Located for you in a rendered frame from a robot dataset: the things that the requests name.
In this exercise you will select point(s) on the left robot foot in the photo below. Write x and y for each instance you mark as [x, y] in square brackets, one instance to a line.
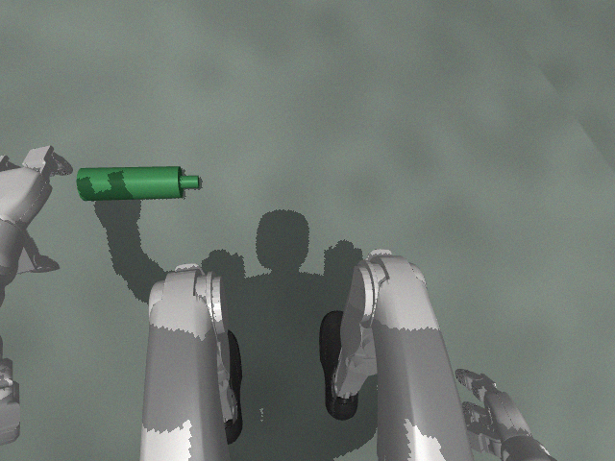
[233, 426]

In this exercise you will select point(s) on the left robot hand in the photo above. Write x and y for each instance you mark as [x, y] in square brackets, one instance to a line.
[23, 193]

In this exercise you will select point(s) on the bottle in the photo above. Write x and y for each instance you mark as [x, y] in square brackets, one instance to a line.
[133, 183]

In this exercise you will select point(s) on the right robot hand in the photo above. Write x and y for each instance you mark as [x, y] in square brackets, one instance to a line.
[500, 420]

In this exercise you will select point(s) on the right robot arm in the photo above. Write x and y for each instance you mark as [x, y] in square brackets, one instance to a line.
[524, 448]

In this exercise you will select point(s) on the right robot foot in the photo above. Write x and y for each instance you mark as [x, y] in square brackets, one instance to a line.
[330, 346]

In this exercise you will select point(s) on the left robot arm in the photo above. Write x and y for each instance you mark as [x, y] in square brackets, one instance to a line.
[12, 241]

